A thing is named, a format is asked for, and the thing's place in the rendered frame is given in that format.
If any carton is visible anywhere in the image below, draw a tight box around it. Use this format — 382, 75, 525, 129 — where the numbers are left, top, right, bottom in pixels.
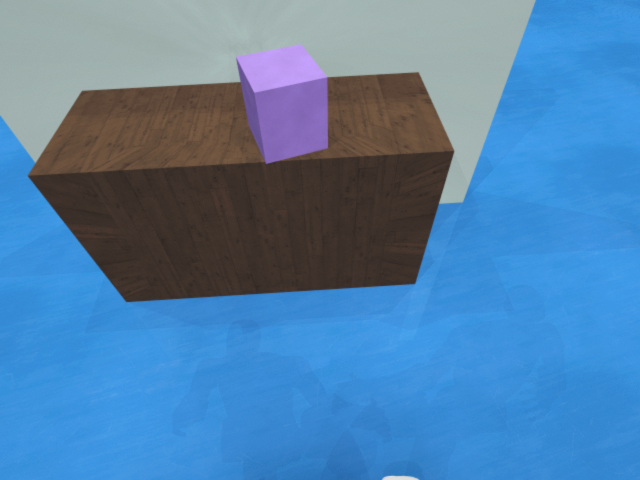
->
236, 44, 328, 164

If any pedestal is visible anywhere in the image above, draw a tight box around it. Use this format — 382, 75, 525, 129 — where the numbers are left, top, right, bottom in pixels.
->
28, 72, 454, 302

